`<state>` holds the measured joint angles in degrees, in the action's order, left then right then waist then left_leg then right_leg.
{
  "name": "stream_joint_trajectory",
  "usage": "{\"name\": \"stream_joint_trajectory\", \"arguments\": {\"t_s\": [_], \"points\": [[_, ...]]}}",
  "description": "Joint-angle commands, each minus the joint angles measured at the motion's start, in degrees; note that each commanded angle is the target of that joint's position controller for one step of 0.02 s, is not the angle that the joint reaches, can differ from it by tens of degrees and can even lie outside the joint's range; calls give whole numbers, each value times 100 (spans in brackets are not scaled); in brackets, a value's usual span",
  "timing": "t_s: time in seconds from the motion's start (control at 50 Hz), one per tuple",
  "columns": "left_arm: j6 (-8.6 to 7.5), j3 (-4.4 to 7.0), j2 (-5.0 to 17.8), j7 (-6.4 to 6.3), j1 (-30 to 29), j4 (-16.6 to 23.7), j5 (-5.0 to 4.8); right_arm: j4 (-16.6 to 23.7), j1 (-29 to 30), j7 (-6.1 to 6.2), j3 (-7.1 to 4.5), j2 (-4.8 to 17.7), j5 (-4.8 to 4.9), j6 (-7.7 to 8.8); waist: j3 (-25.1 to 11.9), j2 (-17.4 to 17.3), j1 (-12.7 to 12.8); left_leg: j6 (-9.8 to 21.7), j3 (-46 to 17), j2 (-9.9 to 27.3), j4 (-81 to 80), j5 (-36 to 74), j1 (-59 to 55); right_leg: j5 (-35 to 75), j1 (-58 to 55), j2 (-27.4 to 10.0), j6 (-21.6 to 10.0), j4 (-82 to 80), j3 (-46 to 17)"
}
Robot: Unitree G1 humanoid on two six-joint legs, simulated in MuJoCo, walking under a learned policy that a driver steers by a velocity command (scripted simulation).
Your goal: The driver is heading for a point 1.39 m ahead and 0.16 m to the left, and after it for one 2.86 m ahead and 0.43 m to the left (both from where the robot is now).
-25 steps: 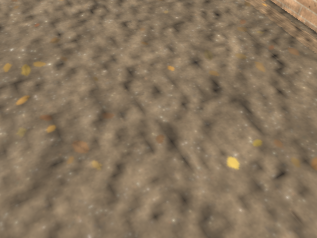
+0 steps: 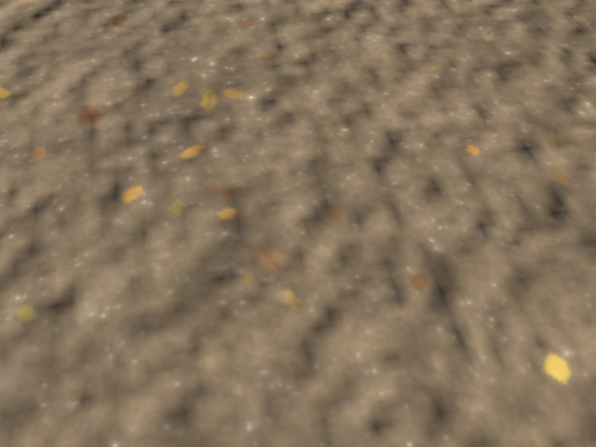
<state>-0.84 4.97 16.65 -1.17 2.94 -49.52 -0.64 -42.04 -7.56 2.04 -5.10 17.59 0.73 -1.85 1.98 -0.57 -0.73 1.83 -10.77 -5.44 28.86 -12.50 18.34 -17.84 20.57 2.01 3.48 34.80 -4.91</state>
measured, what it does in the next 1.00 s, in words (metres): steps on the spot: right foot, then left foot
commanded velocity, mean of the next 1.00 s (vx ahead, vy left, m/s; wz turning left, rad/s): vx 0.08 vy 0.00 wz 0.29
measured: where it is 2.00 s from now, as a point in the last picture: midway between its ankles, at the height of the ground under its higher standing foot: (206, 397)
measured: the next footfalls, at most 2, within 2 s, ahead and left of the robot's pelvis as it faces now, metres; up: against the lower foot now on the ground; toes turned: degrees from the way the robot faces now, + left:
right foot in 0.04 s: +0.05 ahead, -0.13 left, +0.00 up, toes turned +6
left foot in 0.44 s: +0.01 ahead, +0.14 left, +0.00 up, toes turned +14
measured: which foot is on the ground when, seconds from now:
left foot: down 0.00-0.04, up 0.06-0.42, down 0.44-0.84, up 0.86-1.00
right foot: up 0.00-0.02, down 0.04-0.44, up 0.46-0.82, down 0.84-1.00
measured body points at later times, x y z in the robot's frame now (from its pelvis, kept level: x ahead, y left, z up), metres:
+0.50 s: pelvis +0.00 +0.03 +0.00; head +0.03 +0.05 +0.44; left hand +0.03 +0.33 -0.13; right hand +0.22 -0.20 -0.09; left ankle -0.02 +0.13 -0.74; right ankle +0.01 -0.13 -0.71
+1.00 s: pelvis +0.05 +0.04 +0.01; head +0.07 +0.02 +0.46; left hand -0.02 +0.31 -0.11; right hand +0.26 -0.19 -0.11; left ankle +0.03 +0.17 -0.68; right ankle +0.01 -0.08 -0.74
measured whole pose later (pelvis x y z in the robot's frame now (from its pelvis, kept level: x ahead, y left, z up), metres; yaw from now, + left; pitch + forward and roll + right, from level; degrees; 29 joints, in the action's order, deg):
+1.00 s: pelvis +0.05 +0.04 +0.01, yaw +15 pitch +1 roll +1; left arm -4.6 2.9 15.0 -0.2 21.0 -54.6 -0.5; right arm -45.2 -9.8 -0.5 -4.1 17.0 1.3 3.0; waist -0.3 -2.1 2.6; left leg 1.7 0.2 0.8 54.8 -19.1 28.1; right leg -16.9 4.0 -0.4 -1.8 19.8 1.5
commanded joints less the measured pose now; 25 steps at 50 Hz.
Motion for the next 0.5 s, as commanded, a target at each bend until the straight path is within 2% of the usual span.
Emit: {"name": "stream_joint_trajectory", "arguments": {"t_s": [0.02, 0.04, 0.06, 0.08, 0.1, 0.12, 0.14, 0.18, 0.22, 0.26, 0.3, 0.36, 0.4, 0.42, 0.44, 0.46, 0.48, 0.5], "points": [[-156, 187, 711, 67, 528, 185, 17, 484, 287, 64, -158, 815, 55, -20, -857, -753, 350, 574, -1459, 1040, -83, 1444, -516, 1118, -973, -222, -222, -1461, 8], [-128, 272, 1114, 32, 664, 197, 123, 526, 56, 65, -75, 507, 5, -26, -1033, 266, 191, 252, -833, 496, 979, -73, 255, 1839, -1762, -1363, -620, -1609, -978], [-72, 309, 1443, 10, 529, 208, 278, 663, -238, 42, -88, 450, 41, 25, -830, 1724, -123, -68, 53, -422, 2018, -2507, 1515, 3208, -1949, -2400, -1666, -1698, -2370], [-87, 234, 1135, -3, 355, 365, 307, 592, -254, 2, -226, 996, -35, 89, -811, 1383, -38, -274, 50, 72, 3327, -2541, 1695, 3209, -1662, -2803, -2139, -1738, -2513], [-84, 150, 819, -42, 72, 493, 262, 468, -294, -24, -333, 1230, 32, 73, -696, 936, -106, -336, 94, 218, 3784, -2076, 1616, 2913, -1458, -2410, -1916, -1671, -1818], [-58, 114, 690, -70, -153, 545, 180, 354, -372, -12, -339, 1111, 37, 6, -534, 753, -182, -435, 209, 292, 3963, -1704, 1626, 2477, -1350, -1977, -1598, -1623, -1237], [-42, 79, 609, -100, -185, 571, 94, 343, -359, -6, -312, 979, 15, -54, -417, 769, -110, -532, 271, 326, 4144, -1395, 1763, 2298, -1355, -1793, -1476, -1638, -926], [18, 61, 669, -164, 1, 528, 100, 474, -195, -56, -218, 686, 68, -91, -278, 839, 21, -646, 575, 387, 3953, -1058, 1778, 2361, -1323, -1573, -1479, -1738, -408], [66, 90, 781, -216, 323, 471, 133, 676, 124, -71, -145, 549, 92, -71, -335, 945, 248, -726, 749, 525, 3330, -947, 1911, 2503, -1772, -1662, -1583, -1766, -268], [95, 134, 927, -218, 432, 468, 127, 800, 227, -106, -95, 489, 61, -62, -488, 985, 339, -753, 850, 694, 2736, -983, 1691, 2645, -2006, -1805, -1636, -1721, -142], [114, 174, 1073, -162, 401, 487, 96, 855, 222, -146, -27, 397, 22, -51, -561, 1031, 354, -682, 1014, 739, 2098, -1083, 1062, 2784, -1757, -1829, -1637, -1692, 38], [119, 193, 1178, -49, 387, 473, 10, 801, 37, -188, -46, 502, 18, -74, -548, 1105, 301, -529, 1262, 605, 1266, -976, 398, 2816, -1562, -1880, -1601, -1558, 109], [120, 167, 1169, -8, 271, 440, -98, 674, -257, -221, -59, 475, 3, -87, -529, 1041, 85, -305, 1369, 503, 126, -249, -237, 2597, -1406, -1822, -1400, -1233, 186], [116, 115, 1032, 4, 332, 379, -132, 560, -484, -224, -86, 511, -12, -86, -552, 922, -25, -135, 1396, 418, -605, 332, -831, 2334, -1145, -1697, -1168, -942, 303], [82, 22, 756, 49, 664, 246, -38, 540, -610, -181, -139, 718, -14, -89, -725, 374, -3, 41, 862, 767, -905, 1327, -1685, 1594, -607, -1438, -724, -391, 617], [28, -167, 251, 137, 749, 393, 314, 659, -686, -77, -204, 1224, -81, -99, -1054, -1352, 203, 555, -895, 2317, -667, 3831, -2622, -1163, 607, -848, -127, 1123, 1157], [39, -74, 492, 71, 423, 502, 164, 714, -561, -139, -100, 1029, -248, 10, -1121, -1321, -39, 1606, -1280, 2889, -754, 3715, -1725, -2131, 838, -577, 26, 1961, 618], [89, 21, 834, 16, 274, 493, 30, 676, -420, -200, -71, 880, -264, 123, -857, -898, -85, 1626, -964, 2537, -931, 2936, -1382, -1943, 842, -665, 47, 2415, 422]]}}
